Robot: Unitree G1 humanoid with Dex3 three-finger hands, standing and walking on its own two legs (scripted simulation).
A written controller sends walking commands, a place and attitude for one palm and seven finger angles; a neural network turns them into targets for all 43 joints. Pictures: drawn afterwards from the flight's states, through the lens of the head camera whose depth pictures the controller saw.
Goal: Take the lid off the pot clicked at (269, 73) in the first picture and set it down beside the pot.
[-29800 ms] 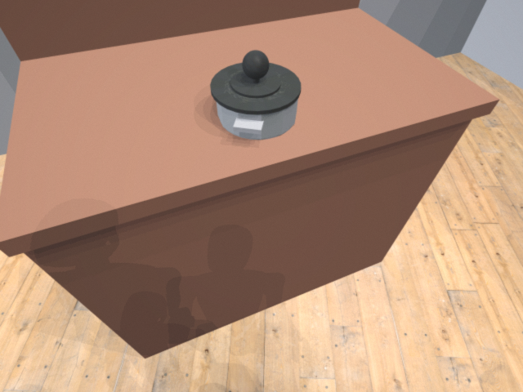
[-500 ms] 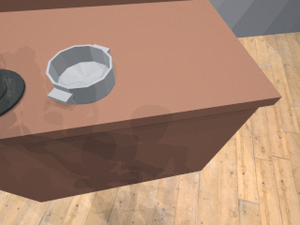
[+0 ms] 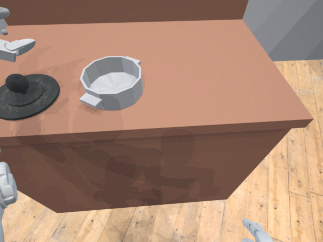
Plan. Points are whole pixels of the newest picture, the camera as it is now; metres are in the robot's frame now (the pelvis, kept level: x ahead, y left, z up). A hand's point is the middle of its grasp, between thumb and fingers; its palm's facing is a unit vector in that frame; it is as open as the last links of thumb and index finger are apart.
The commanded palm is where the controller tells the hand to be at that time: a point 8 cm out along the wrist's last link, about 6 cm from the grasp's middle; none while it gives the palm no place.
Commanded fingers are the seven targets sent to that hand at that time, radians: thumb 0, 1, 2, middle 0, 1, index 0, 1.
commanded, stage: draw the hand back to the body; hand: left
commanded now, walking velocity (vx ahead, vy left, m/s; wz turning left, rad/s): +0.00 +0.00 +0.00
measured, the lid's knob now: (17, 83) +0.47 +0.42 +0.12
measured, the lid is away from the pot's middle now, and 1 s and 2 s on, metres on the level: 0.25 0.25 0.25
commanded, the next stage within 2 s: step back with the hand held close in 1.60 s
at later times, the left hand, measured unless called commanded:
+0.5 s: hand out of the picture +0.35 +0.29 +0.30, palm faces +0.60 -0.77 -0.20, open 9.2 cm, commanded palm +0.29 +0.32 +0.29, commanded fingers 0.00 0.62 0.89 -0.27 -0.39 -0.27 -0.39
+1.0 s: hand out of the picture +0.26 +0.26 +0.29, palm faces +0.55 -0.81 -0.19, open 7.5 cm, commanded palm +0.20 +0.29 +0.29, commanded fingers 0.00 0.90 0.90 -0.20 -0.30 -0.20 -0.30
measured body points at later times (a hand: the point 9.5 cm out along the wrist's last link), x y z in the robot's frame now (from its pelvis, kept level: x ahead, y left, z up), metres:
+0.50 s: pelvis +0.01 -0.02 +0.01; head +0.01 -0.04 +0.46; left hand +0.31 +0.33 +0.31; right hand +0.16 -0.28 -0.10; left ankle +0.02 +0.11 -0.74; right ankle -0.04 -0.14 -0.74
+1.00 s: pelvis +0.00 -0.02 +0.01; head -0.02 -0.03 +0.46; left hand +0.22 +0.30 +0.30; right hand +0.19 -0.24 -0.08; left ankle +0.02 +0.11 -0.74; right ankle -0.04 -0.14 -0.74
